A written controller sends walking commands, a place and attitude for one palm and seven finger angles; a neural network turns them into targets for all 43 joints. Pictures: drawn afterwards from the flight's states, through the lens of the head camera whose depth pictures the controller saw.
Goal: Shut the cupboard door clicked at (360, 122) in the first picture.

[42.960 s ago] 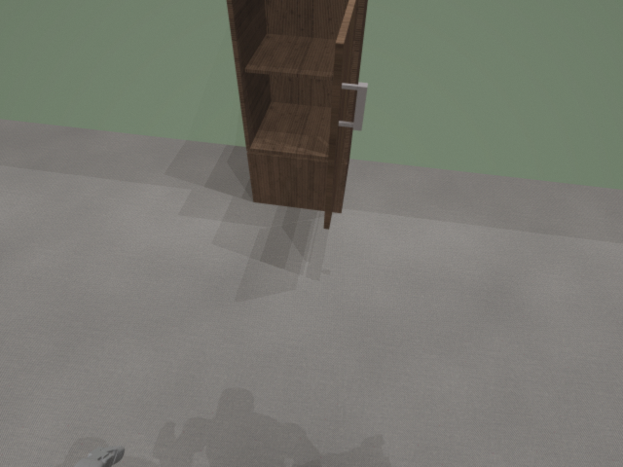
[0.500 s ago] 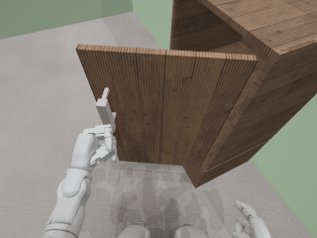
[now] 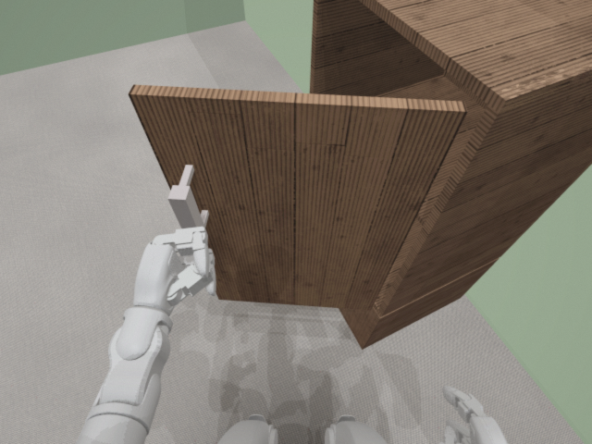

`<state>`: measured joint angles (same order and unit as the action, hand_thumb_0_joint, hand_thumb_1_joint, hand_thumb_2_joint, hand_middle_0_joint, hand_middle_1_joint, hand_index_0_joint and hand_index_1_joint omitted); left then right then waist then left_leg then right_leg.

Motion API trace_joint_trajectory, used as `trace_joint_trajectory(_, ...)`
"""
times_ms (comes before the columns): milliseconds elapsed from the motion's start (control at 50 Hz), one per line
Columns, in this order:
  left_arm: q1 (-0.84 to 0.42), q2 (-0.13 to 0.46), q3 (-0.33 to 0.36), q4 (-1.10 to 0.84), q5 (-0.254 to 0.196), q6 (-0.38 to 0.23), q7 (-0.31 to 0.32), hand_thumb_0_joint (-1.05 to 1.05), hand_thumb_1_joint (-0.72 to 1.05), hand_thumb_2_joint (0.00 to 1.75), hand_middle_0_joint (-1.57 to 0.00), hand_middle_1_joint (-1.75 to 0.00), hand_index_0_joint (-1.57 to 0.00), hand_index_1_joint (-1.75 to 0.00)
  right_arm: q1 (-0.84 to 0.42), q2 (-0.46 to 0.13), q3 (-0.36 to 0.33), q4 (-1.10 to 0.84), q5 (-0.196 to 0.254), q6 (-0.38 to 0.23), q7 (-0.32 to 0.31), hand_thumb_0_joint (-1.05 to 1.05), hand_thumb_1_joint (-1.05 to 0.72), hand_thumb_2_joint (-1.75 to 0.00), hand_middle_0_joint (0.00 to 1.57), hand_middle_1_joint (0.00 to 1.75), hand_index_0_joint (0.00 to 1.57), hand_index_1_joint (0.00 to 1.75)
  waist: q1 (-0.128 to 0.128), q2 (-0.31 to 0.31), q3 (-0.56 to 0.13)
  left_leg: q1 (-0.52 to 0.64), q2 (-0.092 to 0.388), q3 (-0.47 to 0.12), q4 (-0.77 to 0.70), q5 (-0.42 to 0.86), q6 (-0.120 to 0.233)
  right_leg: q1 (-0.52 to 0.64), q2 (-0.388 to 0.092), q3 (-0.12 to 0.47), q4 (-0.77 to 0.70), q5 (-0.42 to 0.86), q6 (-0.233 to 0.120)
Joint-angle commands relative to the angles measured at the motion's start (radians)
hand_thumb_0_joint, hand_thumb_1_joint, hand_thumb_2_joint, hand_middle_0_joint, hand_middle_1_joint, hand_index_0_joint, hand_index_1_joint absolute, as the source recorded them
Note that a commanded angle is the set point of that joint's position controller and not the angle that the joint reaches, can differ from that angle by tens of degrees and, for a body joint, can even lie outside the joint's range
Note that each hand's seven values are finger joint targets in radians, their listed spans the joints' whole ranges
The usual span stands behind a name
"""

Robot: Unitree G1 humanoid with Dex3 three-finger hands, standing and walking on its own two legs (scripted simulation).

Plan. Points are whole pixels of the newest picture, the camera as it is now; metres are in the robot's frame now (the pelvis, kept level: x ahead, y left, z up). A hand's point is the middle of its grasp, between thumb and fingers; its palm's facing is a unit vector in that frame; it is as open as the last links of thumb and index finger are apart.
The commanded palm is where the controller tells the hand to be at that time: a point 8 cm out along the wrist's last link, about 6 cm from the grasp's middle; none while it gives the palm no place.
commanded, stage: push the door shut along its arc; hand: left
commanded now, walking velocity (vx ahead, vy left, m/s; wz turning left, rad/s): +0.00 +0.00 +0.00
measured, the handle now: (193, 207) +0.43 +0.17 +0.05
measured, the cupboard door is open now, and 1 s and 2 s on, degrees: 60 48 30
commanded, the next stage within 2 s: pull the fist back off the door in 1.98 s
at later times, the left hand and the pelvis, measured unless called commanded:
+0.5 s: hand (213, 247) +0.36 +0.13 +0.05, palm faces -0.16 -0.99 -0.04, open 3.1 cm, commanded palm +0.36 +0.18 +0.05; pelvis -0.01 +0.00 +0.00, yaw +0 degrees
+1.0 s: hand (241, 211) +0.42 +0.10 +0.05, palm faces -0.30 -0.95 -0.05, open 3.1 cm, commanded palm +0.42 +0.15 +0.05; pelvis -0.02 +0.01 -0.01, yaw +0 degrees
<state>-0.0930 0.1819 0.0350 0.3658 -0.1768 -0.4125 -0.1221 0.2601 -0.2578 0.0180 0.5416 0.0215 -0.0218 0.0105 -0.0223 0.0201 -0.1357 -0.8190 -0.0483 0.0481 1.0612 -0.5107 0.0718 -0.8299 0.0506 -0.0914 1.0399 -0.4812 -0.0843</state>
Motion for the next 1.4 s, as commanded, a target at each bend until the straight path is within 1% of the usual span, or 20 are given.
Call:
trace_joint_trajectory(0, -0.234, 0.089, 0.041, -0.207, -0.018, -0.072, 0.0, 0.0, 0.9, 0.9, -1.3, -1.5, -1.3, -1.5, -0.023, -0.119, -0.055, -0.131, 0.005, -0.046, -0.007, 0.0, -0.9, -0.9, 0.2, 0.3, 0.2, 0.3, -0.008, -0.021, -0.304, 0.096, 0.031, -0.084, -0.118, 0.275, -0.038, 0.248, -0.048, 0.141, -0.147, 0.314, 0.056)
trace_joint_trajectory(100, -0.23, 0.111, 0.061, -0.214, -0.024, -0.076, -0.01, 0.0, 0.9, 0.9, -1.3, -1.5, -1.3, -1.5, -0.027, -0.12, -0.056, -0.133, 0.006, -0.044, -0.009, 0.0, -0.9, -0.9, 0.2, 0.3, 0.2, 0.3, -0.004, -0.02, -0.321, 0.099, 0.031, -0.082, -0.116, 0.282, -0.037, 0.259, -0.048, 0.145, -0.145, 0.324, 0.057)
trace_joint_trajectory(120, -0.243, 0.131, 0.067, -0.205, -0.019, -0.074, -0.013, 0.0, 0.9, 0.9, -1.3, -1.5, -1.3, -1.5, -0.021, -0.125, -0.054, -0.131, 0.007, -0.043, -0.011, 0.0, -0.9, -0.9, 0.2, 0.3, 0.2, 0.3, -0.01, -0.025, -0.318, 0.095, 0.032, -0.086, -0.114, 0.288, -0.036, 0.258, -0.046, 0.145, -0.142, 0.329, 0.057)
trace_joint_trajectory(160, -0.319, 0.101, 0.025, -0.195, -0.017, -0.077, -0.028, 0.0, 0.9, 0.9, -1.3, -1.5, -1.3, -1.5, -0.023, -0.121, -0.053, -0.122, 0.008, -0.046, -0.013, 0.0, -0.9, -0.9, 0.2, 0.3, 0.2, 0.3, -0.034, -0.022, -0.3, 0.096, 0.033, -0.088, -0.108, 0.262, -0.035, 0.229, -0.049, 0.147, -0.148, 0.305, 0.061)
trace_joint_trajectory(220, -0.38, 0.154, 0.072, -0.13, -0.024, -0.07, -0.043, 0.0, 0.9, 0.9, -1.3, -1.5, -1.3, -1.5, -0.017, -0.13, -0.051, -0.109, 0.012, -0.044, -0.021, 0.0, -0.9, -0.9, 0.2, 0.3, 0.2, 0.3, -0.04, -0.056, -0.282, 0.066, 0.033, -0.09, -0.102, 0.233, -0.033, 0.222, -0.049, 0.158, -0.159, 0.262, 0.061)
trace_joint_trajectory(260, -0.429, 0.122, 0.042, -0.094, -0.026, -0.065, -0.059, 0.0, 0.9, 0.9, -1.3, -1.5, -1.3, -1.5, -0.021, -0.126, -0.049, -0.104, 0.014, -0.046, -0.021, 0.0, -0.9, -0.9, 0.2, 0.3, 0.2, 0.3, -0.042, -0.025, -0.284, 0.075, 0.033, -0.091, -0.105, 0.224, -0.035, 0.209, -0.052, 0.159, -0.162, 0.25, 0.059)
trace_joint_trajectory(300, -0.461, 0.153, 0.073, -0.067, -0.028, -0.061, -0.066, 0.0, 0.9, 0.9, -1.3, -1.5, -1.3, -1.5, -0.012, -0.133, -0.05, -0.098, 0.015, -0.045, -0.021, 0.0, -0.9, -0.9, 0.2, 0.3, 0.2, 0.3, -0.03, 0.0, -0.313, 0.098, 0.034, -0.099, -0.116, 0.24, -0.04, 0.205, -0.047, 0.141, -0.148, 0.258, 0.051)
trace_joint_trajectory(340, -0.482, 0.133, 0.047, -0.058, -0.026, -0.057, -0.078, 0.0, 0.9, 0.9, -1.3, -1.5, -1.3, -1.5, -0.003, -0.133, -0.052, -0.099, 0.017, -0.045, -0.019, 0.0, -0.9, -0.9, 0.2, 0.3, 0.2, 0.3, -0.035, 0.02, -0.347, 0.135, 0.036, -0.102, -0.115, 0.282, -0.041, 0.203, -0.045, 0.13, -0.135, 0.302, 0.051)
trace_joint_trajectory(420, -0.558, 0.134, 0.05, 0.025, -0.026, -0.049, -0.09, 0.0, 0.9, 0.9, -1.3, -1.5, -1.3, -1.5, 0.025, -0.143, -0.055, -0.085, 0.016, -0.037, -0.016, 0.0, -0.9, -0.9, 0.2, 0.3, 0.2, 0.3, -0.056, -0.05, -0.329, 0.122, 0.038, -0.109, -0.114, 0.284, -0.038, 0.184, -0.04, 0.12, -0.135, 0.302, 0.054)
trace_joint_trajectory(560, -0.773, 0.113, 0.015, 0.155, -0.013, -0.068, -0.119, 0.0, 0.9, 0.9, -1.3, -1.5, -1.3, -1.5, 0.05, -0.152, -0.059, -0.052, 0.019, -0.035, -0.014, 0.0, -0.9, -0.9, 0.2, 0.3, 0.2, 0.3, -0.095, -0.015, -0.31, 0.137, 0.039, -0.127, -0.115, 0.205, -0.039, 0.087, -0.038, 0.111, -0.142, 0.203, 0.049)
trace_joint_trajectory(680, -0.907, 0.105, 0.005, 0.235, -0.009, -0.083, -0.145, 0.0, 0.9, 0.9, -1.3, -1.5, -1.3, -1.5, 0.09, -0.166, -0.068, -0.024, 0.017, -0.036, -0.008, 0.0, -0.9, -0.9, 0.2, 0.3, 0.2, 0.3, -0.106, 0.043, -0.394, 0.223, 0.045, -0.154, -0.112, 0.281, -0.048, 0.036, -0.032, 0.09, -0.113, 0.239, 0.041)
trace_joint_trajectory(800, -0.976, 0.198, 0.098, 0.356, -0.006, -0.09, -0.149, 0.0, 0.9, 0.9, -1.3, -1.5, -1.3, -1.5, 0.121, -0.174, -0.063, -0.014, 0.013, -0.016, -0.003, 0.0, -0.9, -0.9, 0.2, 0.3, 0.2, 0.3, -0.102, -0.01, -0.38, 0.151, 0.042, -0.142, -0.104, 0.283, -0.041, 0.073, -0.029, 0.098, -0.105, 0.26, 0.041)
trace_joint_trajectory(820, -0.967, 0.244, 0.14, 0.362, -0.003, -0.096, -0.147, 0.0, 0.9, 0.9, -1.3, -1.5, -1.3, -1.5, 0.128, -0.179, -0.063, -0.019, 0.009, -0.015, -0.003, 0.0, -0.9, -0.9, 0.2, 0.3, 0.2, 0.3, -0.081, 0.014, -0.405, 0.146, 0.037, -0.138, -0.1, 0.305, -0.041, 0.093, -0.027, 0.099, -0.094, 0.276, 0.036)
trace_joint_trajectory(880, -0.995, 0.193, 0.094, 0.371, 0.006, -0.113, -0.158, 0.0, 0.9, 0.9, -1.3, -1.5, -1.3, -1.5, 0.131, -0.17, -0.063, -0.022, 0.009, -0.009, 0.005, 0.0, -0.9, -0.9, 0.2, 0.3, 0.2, 0.3, -0.097, 0.026, -0.419, 0.165, 0.041, -0.136, -0.099, 0.307, -0.044, 0.076, -0.026, 0.1, -0.093, 0.279, 0.04)
trace_joint_trajectory(980, -1.121, 0.189, 0.077, 0.449, 0.015, -0.117, -0.171, 0.0, 0.9, 0.9, -1.3, -1.5, -1.3, -1.5, 0.156, -0.181, -0.068, 0.005, 0.011, -0.001, 0.004, 0.0, -0.9, -0.9, 0.2, 0.3, 0.2, 0.3, -0.141, 0.007, -0.386, 0.165, 0.05, -0.153, -0.086, 0.27, -0.039, -0.003, -0.022, 0.097, -0.094, 0.239, 0.042)
trace_joint_trajectory(1140, -1.191, 0.298, 0.16, 0.556, 0.028, -0.09, -0.188, 0.0, 0.9, 0.9, -1.3, -1.5, -1.3, -1.5, 0.191, -0.192, -0.059, 0.015, 0.005, 0.002, -0.001, 0.0, -0.9, -0.9, 0.2, 0.3, 0.2, 0.3, -0.142, 0.016, -0.444, 0.099, 0.044, -0.144, -0.051, 0.292, -0.031, 0.031, -0.018, 0.108, -0.069, 0.27, 0.04)
trace_joint_trajectory(1160, -1.222, 0.277, 0.137, 0.55, 0.028, -0.087, -0.194, 0.0, 0.9, 0.9, -1.3, -1.5, -1.3, -1.5, 0.19, -0.189, -0.058, 0.014, 0.005, 0.002, 0.001, 0.0, -0.9, -0.9, 0.2, 0.3, 0.2, 0.3, -0.154, 0.037, -0.44, 0.102, 0.043, -0.139, -0.044, 0.296, -0.029, 0.017, -0.018, 0.111, -0.071, 0.275, 0.041)
trace_joint_trajectory(1220, -1.21, 0.286, 0.147, 0.54, 0.028, -0.081, -0.209, 0.0, 0.9, 0.9, -1.3, -1.5, -1.3, -1.5, 0.203, -0.192, -0.062, 0.0, 0.003, 0.004, 0.006, 0.0, -0.9, -0.9, 0.2, 0.3, 0.2, 0.3, -0.14, 0.068, -0.497, 0.13, 0.042, -0.143, -0.033, 0.361, -0.031, 0.028, -0.014, 0.106, -0.053, 0.32, 0.037)
trace_joint_trajectory(1300, -1.287, 0.256, 0.109, 0.604, 0.035, -0.049, -0.22, 0.0, 0.9, 0.9, -1.3, -1.5, -1.3, -1.5, 0.216, -0.193, -0.06, 0.018, 0.007, 0.015, 0.005, 0.0, -0.9, -0.9, 0.2, 0.3, 0.2, 0.3, -0.187, 0.003, -0.416, 0.064, 0.048, -0.14, -0.019, 0.29, -0.022, -0.019, -0.012, 0.112, -0.069, 0.272, 0.047)
trace_joint_trajectory(1380, -1.387, 0.29, 0.113, 0.614, 0.038, -0.035, -0.231, 0.0, 0.9, 0.9, -1.3, -1.5, -1.3, -1.5, 0.225, -0.199, -0.056, 0.033, 0.004, 0.006, -0.004, 0.0, -0.9, -0.9, 0.2, 0.3, 0.2, 0.3, -0.211, 0.015, -0.438, 0.015, 0.043, -0.132, 0.013, 0.256, -0.013, -0.016, -0.012, 0.13, -0.07, 0.248, 0.047)
